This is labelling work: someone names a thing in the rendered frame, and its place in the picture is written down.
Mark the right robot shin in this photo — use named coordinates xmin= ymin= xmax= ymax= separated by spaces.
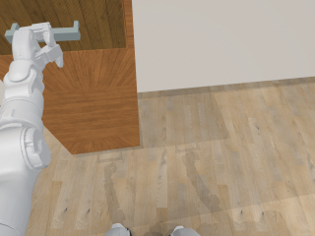
xmin=173 ymin=225 xmax=184 ymax=232

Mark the cabinet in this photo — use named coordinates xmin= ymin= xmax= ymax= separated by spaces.
xmin=0 ymin=0 xmax=141 ymax=154

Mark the drawer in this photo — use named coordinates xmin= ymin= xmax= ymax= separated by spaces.
xmin=0 ymin=0 xmax=127 ymax=56

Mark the handle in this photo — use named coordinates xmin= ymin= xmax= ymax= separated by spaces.
xmin=4 ymin=21 xmax=81 ymax=44

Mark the robot shin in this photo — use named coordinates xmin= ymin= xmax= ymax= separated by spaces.
xmin=111 ymin=223 xmax=124 ymax=229
xmin=173 ymin=225 xmax=184 ymax=232

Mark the robot left forearm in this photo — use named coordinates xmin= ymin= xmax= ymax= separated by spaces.
xmin=0 ymin=58 xmax=45 ymax=134

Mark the robot left upper arm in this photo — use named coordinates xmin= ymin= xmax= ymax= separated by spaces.
xmin=0 ymin=126 xmax=51 ymax=236

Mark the robot left hand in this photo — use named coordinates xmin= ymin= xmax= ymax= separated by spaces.
xmin=12 ymin=22 xmax=64 ymax=72

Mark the left robot shin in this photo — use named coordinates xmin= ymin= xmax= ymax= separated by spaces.
xmin=111 ymin=223 xmax=124 ymax=229

